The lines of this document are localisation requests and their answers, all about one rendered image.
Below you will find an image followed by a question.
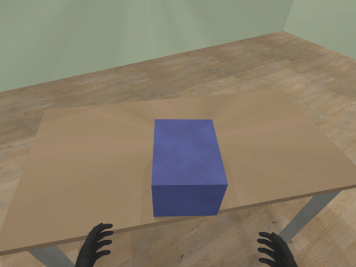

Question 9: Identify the robot right hand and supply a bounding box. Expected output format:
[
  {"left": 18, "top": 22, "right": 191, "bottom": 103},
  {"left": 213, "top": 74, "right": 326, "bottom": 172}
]
[{"left": 257, "top": 232, "right": 298, "bottom": 267}]

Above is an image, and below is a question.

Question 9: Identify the table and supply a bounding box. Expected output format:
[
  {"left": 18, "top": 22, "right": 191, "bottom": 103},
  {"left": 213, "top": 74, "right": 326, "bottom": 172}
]
[{"left": 0, "top": 90, "right": 356, "bottom": 267}]

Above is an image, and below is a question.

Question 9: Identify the carton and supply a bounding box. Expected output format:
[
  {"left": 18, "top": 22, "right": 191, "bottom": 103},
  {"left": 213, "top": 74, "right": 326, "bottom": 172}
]
[{"left": 151, "top": 119, "right": 228, "bottom": 217}]

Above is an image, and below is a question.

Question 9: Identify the robot left hand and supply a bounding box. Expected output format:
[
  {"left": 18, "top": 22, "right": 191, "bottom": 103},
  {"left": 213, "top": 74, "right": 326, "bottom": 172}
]
[{"left": 75, "top": 223, "right": 113, "bottom": 267}]

